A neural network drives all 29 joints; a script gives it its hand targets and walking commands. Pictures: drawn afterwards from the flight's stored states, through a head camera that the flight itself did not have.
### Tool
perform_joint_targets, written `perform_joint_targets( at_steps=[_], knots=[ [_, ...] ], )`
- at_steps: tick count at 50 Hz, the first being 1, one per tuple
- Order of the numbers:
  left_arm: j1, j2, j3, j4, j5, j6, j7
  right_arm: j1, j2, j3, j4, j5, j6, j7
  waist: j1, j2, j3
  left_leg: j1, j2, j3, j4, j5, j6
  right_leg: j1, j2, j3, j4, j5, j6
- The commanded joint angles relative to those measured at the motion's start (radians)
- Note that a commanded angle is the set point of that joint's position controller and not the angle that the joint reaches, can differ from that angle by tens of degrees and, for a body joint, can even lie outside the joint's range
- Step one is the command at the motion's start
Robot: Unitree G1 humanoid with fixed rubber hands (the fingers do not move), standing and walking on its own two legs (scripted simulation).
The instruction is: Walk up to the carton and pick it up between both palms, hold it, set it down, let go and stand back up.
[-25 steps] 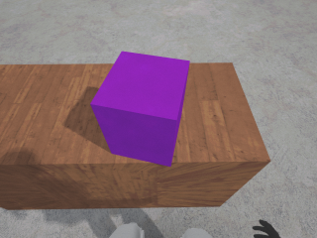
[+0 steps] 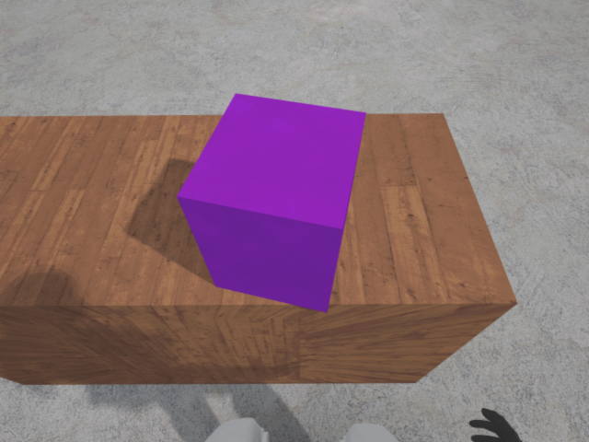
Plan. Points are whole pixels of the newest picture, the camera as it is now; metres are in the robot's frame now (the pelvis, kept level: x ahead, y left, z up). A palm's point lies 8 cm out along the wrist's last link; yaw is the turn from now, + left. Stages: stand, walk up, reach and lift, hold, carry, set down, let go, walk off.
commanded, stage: walk up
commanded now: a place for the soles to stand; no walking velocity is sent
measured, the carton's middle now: (283, 208) +0.44 +0.01 +0.02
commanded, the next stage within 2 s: none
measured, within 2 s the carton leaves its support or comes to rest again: neither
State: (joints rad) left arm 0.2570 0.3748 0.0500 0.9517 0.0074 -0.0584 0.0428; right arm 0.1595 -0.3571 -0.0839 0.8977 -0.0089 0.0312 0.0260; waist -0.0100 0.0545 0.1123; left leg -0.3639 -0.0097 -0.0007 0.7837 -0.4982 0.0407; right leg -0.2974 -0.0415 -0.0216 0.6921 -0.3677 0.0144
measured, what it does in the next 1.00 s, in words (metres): steps on the spot: right foot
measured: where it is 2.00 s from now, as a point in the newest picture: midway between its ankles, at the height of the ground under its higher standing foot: outside the picture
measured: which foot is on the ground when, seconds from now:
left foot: down 0.00-1.00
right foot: down 0.00-0.46, up 0.48-0.72, down 0.74-1.00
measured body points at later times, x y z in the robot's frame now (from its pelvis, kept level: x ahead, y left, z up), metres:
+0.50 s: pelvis +0.01 +0.02 +0.00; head +0.05 +0.01 +0.44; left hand +0.08 +0.34 -0.12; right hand +0.11 -0.29 -0.13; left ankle +0.03 +0.11 -0.72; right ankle +0.01 -0.14 -0.71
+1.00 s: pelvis +0.02 +0.01 +0.00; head +0.05 +0.01 +0.44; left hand +0.09 +0.34 -0.12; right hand +0.12 -0.29 -0.13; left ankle +0.04 +0.11 -0.72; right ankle +0.01 -0.14 -0.71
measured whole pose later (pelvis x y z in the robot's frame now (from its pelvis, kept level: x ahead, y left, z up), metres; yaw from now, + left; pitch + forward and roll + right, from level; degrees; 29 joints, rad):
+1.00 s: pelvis +0.02 +0.01 +0.00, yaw +0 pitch -4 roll -2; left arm 0.19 0.37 0.05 0.95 0.01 -0.04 0.05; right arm 0.14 -0.36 -0.08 0.90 -0.01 0.02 0.02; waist -0.01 0.05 0.15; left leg -0.33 0.00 0.00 0.76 -0.35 0.04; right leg -0.29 -0.04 -0.02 0.79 -0.44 0.03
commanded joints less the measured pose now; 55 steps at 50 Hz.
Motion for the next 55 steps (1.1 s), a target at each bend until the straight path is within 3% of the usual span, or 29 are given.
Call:
perform_joint_targets(
  at_steps=[1, 2, 3, 5, 7, 11, 13, 15, 17, 21, 22, 23, 24, 25, 29, 32, 35, 36, 38, 39, 40, 42, 44, 45, 47, 48, 49, 52, 55],
  knots=[
    [-0.086, 0.223, 0.037, -0.119, 0.001, -0.016, 0.016, 0.103, -0.253, -0.066, -0.032, -0.025, -0.049, -0.015, -0.075, -0.017, -0.173, 0.279, 0.171, -0.229, -0.355, 0.422, 0.034, -0.134, -0.068, 0.096, 0.093, 0.387, -0.074],
    [-0.093, 0.174, 0.028, -0.127, -0.01, -0.006, 0.016, 0.066, -0.286, -0.07, -0.043, -0.03, -0.057, -0.018, -0.045, 0.125, -0.131, 0.32, 0.283, -0.421, -0.403, 0.508, 0.094, -0.273, 0.049, 0.009, 0.187, -0.007, -0.024],
    [-0.071, 0.208, 0.033, -0.107, -0.009, 0.006, 0.023, 0.049, -0.29, -0.066, -0.053, -0.024, -0.057, -0.017, -0.034, 0.059, -0.139, 0.268, 0.323, -0.447, -0.425, 0.376, 0.155, -0.25, 0.038, 0.026, 0.22, -0.218, -0.032],
    [-0.023, 0.227, 0.035, -0.077, -0.002, 0.012, 0.01, -0.025, -0.286, -0.061, -0.066, -0.013, -0.051, -0.015, -0.003, 0.094, -0.045, 0.071, 0.29, -0.352, -0.437, 0.204, 0.199, -0.161, 0.018, 0.02, 0.261, -0.249, -0.046],
    [-0.012, 0.225, 0.042, -0.068, 0.003, 0.006, -0.003, -0.073, -0.251, -0.047, -0.078, -0.019, -0.041, -0.013, 0.009, 0.078, 0.04, -0.069, 0.25, -0.303, -0.463, 0.049, 0.174, -0.103, 0.01, 0.019, 0.217, -0.195, -0.054],
    [0.058, 0.191, 0.045, -0.047, 0.0, -0.023, 0.005, -0.099, -0.237, -0.035, -0.085, -0.014, -0.03, -0.007, 0.058, 0.045, -0.071, 0.051, 0.169, -0.174, -0.243, 0.38, 0.113, 0.07, 0.021, -0.021, -0.204, 0.044, -0.058],
    [0.121, 0.299, 0.069, -0.035, 0.022, -0.042, 0.023, -0.09, -0.196, -0.029, -0.112, 0.009, -0.034, -0.009, 0.068, -0.127, -0.223, -0.005, 0.08, -0.086, 0.047, 0.504, 0.009, 0.234, -0.148, 0.269, -0.208, 0.428, -0.133],
    [0.062, 0.341, 0.073, -0.052, 0.022, -0.04, 0.031, -0.087, -0.204, -0.033, -0.103, -0.004, -0.017, -0.012, 0.051, -0.151, -0.222, -0.131, 0.021, -0.064, 0.142, -0.085, -0.021, 0.238, -0.341, 0.449, -0.211, 0.589, -0.279],
    [0.004, 0.333, 0.066, -0.067, 0.027, -0.035, 0.031, -0.085, -0.208, -0.038, -0.102, -0.006, -0.007, -0.009, 0.028, -0.199, -0.098, -0.103, 0.053, -0.069, 0.183, -0.148, -0.013, 0.078, -0.342, 0.433, -0.226, 0.557, -0.306],
    [-0.087, 0.301, 0.053, -0.098, 0.014, -0.023, 0.025, 0.032, -0.202, -0.05, -0.047, 0.003, -0.034, -0.008, -0.045, -0.155, -0.139, 0.116, 0.073, -0.053, -0.206, 0.209, 0.01, 0.008, -0.205, 0.24, -0.046, 0.595, -0.176],
    [-0.113, 0.25, 0.038, -0.116, 0.003, -0.015, 0.022, 0.104, -0.224, -0.061, -0.026, -0.009, -0.045, -0.02, -0.076, -0.071, -0.17, 0.247, 0.118, -0.122, -0.318, 0.425, 0.004, -0.06, -0.118, 0.134, 0.073, 0.51, -0.1],
    [-0.116, 0.184, 0.027, -0.127, -0.016, -0.01, 0.021, 0.086, -0.296, -0.073, -0.028, -0.024, -0.054, -0.025, -0.068, 0.117, -0.16, 0.299, 0.236, -0.342, -0.374, 0.587, 0.057, -0.184, 0.021, 0.034, 0.234, 0.262, -0.025],
    [-0.096, 0.193, 0.031, -0.112, -0.02, 0.008, 0.028, 0.037, -0.275, -0.061, -0.049, -0.024, -0.055, -0.024, -0.018, 0.096, -0.114, 0.296, 0.299, -0.406, -0.381, 0.638, 0.114, -0.254, 0.059, 0.014, 0.263, -0.195, -0.027],
    [-0.067, 0.22, 0.032, -0.094, -0.007, 0.02, 0.027, 0.044, -0.305, -0.069, -0.04, -0.016, -0.055, -0.022, -0.038, 0.072, -0.135, 0.216, 0.331, -0.425, -0.416, 0.461, 0.157, -0.206, 0.043, 0.073, 0.303, -0.264, -0.034],
    [-0.04, 0.227, 0.043, -0.052, -0.001, 0.026, -0.001, -0.091, -0.249, -0.041, -0.076, -0.017, -0.042, -0.024, 0.011, 0.075, 0.08, -0.091, 0.237, -0.299, -0.476, 0.055, 0.164, -0.125, 0.019, 0.034, 0.31, -0.169, -0.047],
    [-0.038, 0.212, 0.044, -0.065, 0.002, 0.007, -0.006, -0.038, -0.254, -0.045, -0.074, -0.022, -0.044, -0.017, -0.003, 0.084, -0.002, 0.061, 0.219, -0.274, -0.405, 0.227, 0.169, -0.093, 0.0, 0.006, 0.098, -0.173, -0.042],
    [0.017, 0.191, 0.049, -0.042, -0.002, -0.019, 0.004, -0.058, -0.238, -0.038, -0.068, -0.008, -0.032, -0.012, 0.033, 0.067, -0.155, 0.197, 0.153, -0.135, -0.177, 0.591, 0.114, 0.067, 0.027, -0.041, -0.238, 0.067, -0.035],
    [0.073, 0.227, 0.054, -0.023, 0.005, -0.027, 0.014, -0.062, -0.216, -0.035, -0.075, 0.005, -0.031, -0.012, 0.047, 0.001, -0.261, 0.206, 0.142, -0.105, -0.055, 0.673, 0.077, 0.17, -0.007, 0.032, -0.262, 0.229, -0.06],
    [0.088, 0.318, 0.076, -0.035, 0.022, -0.036, 0.032, -0.062, -0.189, -0.021, -0.104, 0.024, -0.038, -0.015, 0.065, -0.159, -0.33, -0.062, 0.058, -0.057, 0.108, 0.478, -0.028, 0.373, -0.225, 0.334, -0.196, 0.62, -0.175],
    [0.039, 0.325, 0.068, -0.037, 0.016, -0.033, 0.031, -0.089, -0.193, -0.027, -0.093, 0.012, -0.02, -0.021, 0.052, -0.181, -0.265, -0.1, 0.02, -0.058, 0.124, -0.051, -0.023, 0.276, -0.322, 0.404, -0.195, 0.717, -0.264],
    [-0.001, 0.327, 0.061, -0.05, 0.023, -0.032, 0.029, -0.07, -0.205, -0.035, -0.088, 0.004, -0.01, -0.023, 0.033, -0.185, -0.198, -0.087, 0.048, -0.069, 0.165, -0.138, -0.017, 0.196, -0.35, 0.41, -0.175, 0.719, -0.304],
    [-0.044, 0.32, 0.057, -0.06, 0.023, -0.028, 0.028, -0.07, -0.197, -0.034, -0.087, 0.005, -0.012, -0.015, 0.016, -0.189, -0.113, -0.074, 0.056, -0.064, 0.098, -0.141, -0.008, 0.091, -0.303, 0.351, -0.151, 0.705, -0.28],
    [-0.087, 0.301, 0.051, -0.082, 0.018, -0.02, 0.025, -0.008, -0.184, -0.035, -0.06, 0.005, -0.026, -0.014, -0.026, -0.206, -0.128, 0.024, 0.067, -0.039, -0.138, 0.104, 0.001, 0.069, -0.217, 0.247, -0.074, 0.66, -0.19],
    [-0.112, 0.282, 0.046, -0.082, 0.01, -0.013, 0.02, 0.026, -0.198, -0.042, -0.035, 0.001, -0.034, -0.016, -0.046, -0.153, -0.167, 0.172, 0.077, -0.058, -0.246, 0.342, 0.001, 0.001, -0.162, 0.187, -0.029, 0.579, -0.143],
    [-0.129, 0.187, 0.02, -0.104, -0.018, 0.002, 0.017, 0.02, -0.288, -0.063, -0.036, -0.016, -0.045, -0.025, -0.039, 0.056, -0.171, 0.262, 0.257, -0.331, -0.352, 0.556, 0.093, -0.157, 0.04, 0.02, 0.154, 0.17, -0.022],
    [-0.105, 0.207, 0.032, -0.091, -0.016, 0.016, 0.02, -0.008, -0.284, -0.058, -0.052, -0.021, -0.046, -0.023, -0.022, 0.042, -0.16, 0.202, 0.306, -0.389, -0.395, 0.351, 0.16, -0.158, 0.043, 0.019, 0.199, -0.199, -0.039],
    [-0.089, 0.221, 0.036, -0.068, -0.006, 0.025, 0.016, -0.009, -0.288, -0.06, -0.036, -0.014, -0.049, -0.021, -0.03, 0.086, -0.128, 0.109, 0.334, -0.386, -0.425, 0.227, 0.2, -0.12, 0.033, 0.044, 0.259, -0.276, -0.052],
    [-0.048, 0.222, 0.04, -0.04, -0.003, 0.02, -0.001, -0.127, -0.251, -0.04, -0.081, -0.018, -0.036, -0.02, 0.021, 0.097, 0.044, -0.132, 0.265, -0.304, -0.464, -0.027, 0.172, -0.063, 0.017, 0.021, 0.232, -0.199, -0.061],
    [0.07, 0.213, 0.051, -0.01, 0.005, -0.01, 0.005, -0.154, -0.239, -0.038, -0.086, -0.022, -0.025, -0.01, 0.075, 0.056, -0.044, -0.06, 0.182, -0.188, -0.264, 0.257, 0.1, 0.094, 0.002, 0.007, -0.112, -0.014, -0.07]
  ],
)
